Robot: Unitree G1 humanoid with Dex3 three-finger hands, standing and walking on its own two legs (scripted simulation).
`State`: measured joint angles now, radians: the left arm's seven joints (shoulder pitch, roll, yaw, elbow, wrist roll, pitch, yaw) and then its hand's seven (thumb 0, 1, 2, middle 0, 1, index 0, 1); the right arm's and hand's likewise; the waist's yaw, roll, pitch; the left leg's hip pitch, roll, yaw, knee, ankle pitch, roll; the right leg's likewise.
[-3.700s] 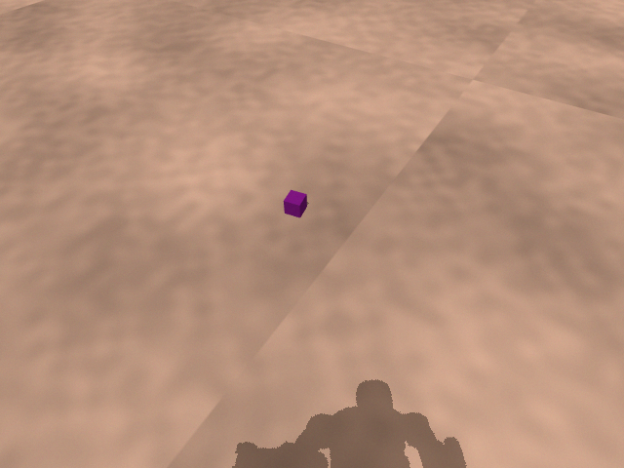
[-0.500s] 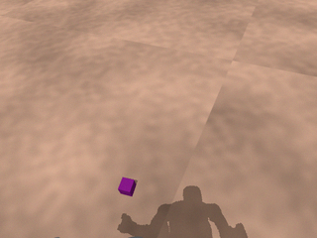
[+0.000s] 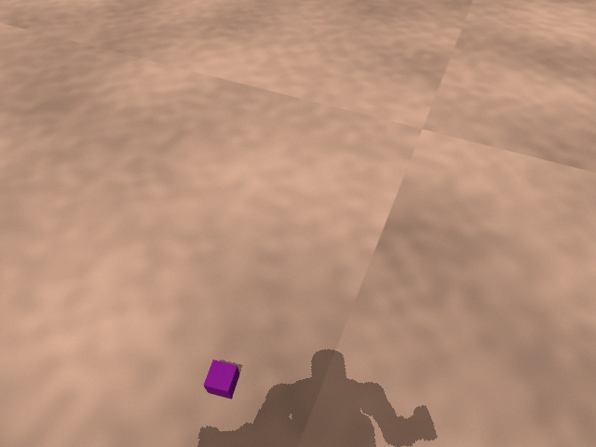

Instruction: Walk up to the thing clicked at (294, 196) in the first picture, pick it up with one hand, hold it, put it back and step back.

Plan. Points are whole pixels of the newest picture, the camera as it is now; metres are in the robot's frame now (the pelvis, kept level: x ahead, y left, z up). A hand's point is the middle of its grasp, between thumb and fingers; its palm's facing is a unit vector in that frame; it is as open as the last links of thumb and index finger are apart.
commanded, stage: walk up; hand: left
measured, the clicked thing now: (222, 379) +0.44 +0.24 -0.72
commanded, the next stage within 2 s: stand in 1.24 s
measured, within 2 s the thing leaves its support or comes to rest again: neither
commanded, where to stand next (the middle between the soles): +0.06 +0.00 m, yaw +2 degrees
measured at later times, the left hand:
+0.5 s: hand out of the picture +0.16 +0.24 -0.12, palm faces -0.02 -0.94 -0.35, open 7.3 cm
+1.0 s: hand out of the picture +0.12 +0.25 -0.13, palm faces -0.02 -0.94 -0.33, open 7.4 cm
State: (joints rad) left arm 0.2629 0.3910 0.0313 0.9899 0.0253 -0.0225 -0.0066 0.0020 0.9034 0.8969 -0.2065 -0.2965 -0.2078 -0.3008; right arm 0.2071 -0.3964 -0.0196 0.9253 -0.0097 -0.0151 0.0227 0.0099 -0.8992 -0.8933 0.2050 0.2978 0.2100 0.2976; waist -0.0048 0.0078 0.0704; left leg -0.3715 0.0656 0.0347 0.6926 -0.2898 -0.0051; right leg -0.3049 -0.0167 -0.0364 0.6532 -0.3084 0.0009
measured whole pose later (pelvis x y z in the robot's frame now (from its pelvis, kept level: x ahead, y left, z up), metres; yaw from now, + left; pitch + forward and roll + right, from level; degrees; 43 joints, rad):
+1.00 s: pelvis +0.04 +0.00 +0.03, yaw +0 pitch -2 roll +0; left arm 0.08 0.34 0.02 1.17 0.01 0.01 -0.01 0.00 0.90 0.90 -0.21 -0.30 -0.21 -0.30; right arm 0.09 -0.35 0.00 1.16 -0.01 -0.02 0.01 0.01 -0.90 -0.89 0.20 0.30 0.21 0.30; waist -0.01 0.00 0.04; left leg -0.14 0.04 0.05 0.34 -0.17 -0.02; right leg -0.08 -0.03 -0.03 0.32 -0.21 0.02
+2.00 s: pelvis +0.03 +0.01 +0.03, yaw +0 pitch -2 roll +0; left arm 0.12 0.35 0.00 1.14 0.02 0.00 0.00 0.00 0.90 0.90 -0.21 -0.30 -0.21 -0.30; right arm 0.09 -0.35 -0.01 1.15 -0.01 -0.01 0.02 0.01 -0.90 -0.89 0.20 0.30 0.21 0.30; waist 0.00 0.00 0.05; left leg -0.14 0.02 0.04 0.32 -0.15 0.00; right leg -0.08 -0.05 -0.03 0.29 -0.18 0.04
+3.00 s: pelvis +0.05 +0.01 +0.03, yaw +1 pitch -2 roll +0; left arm 0.12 0.35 0.00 1.12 0.02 0.00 0.00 0.00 0.90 0.90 -0.21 -0.30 -0.21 -0.30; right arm 0.09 -0.35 0.00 1.13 -0.01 -0.01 0.01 0.01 -0.90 -0.89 0.20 0.30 0.21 0.30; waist 0.00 0.00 0.05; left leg -0.13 0.01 0.04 0.33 -0.17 0.00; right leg -0.06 -0.05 -0.04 0.29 -0.20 0.04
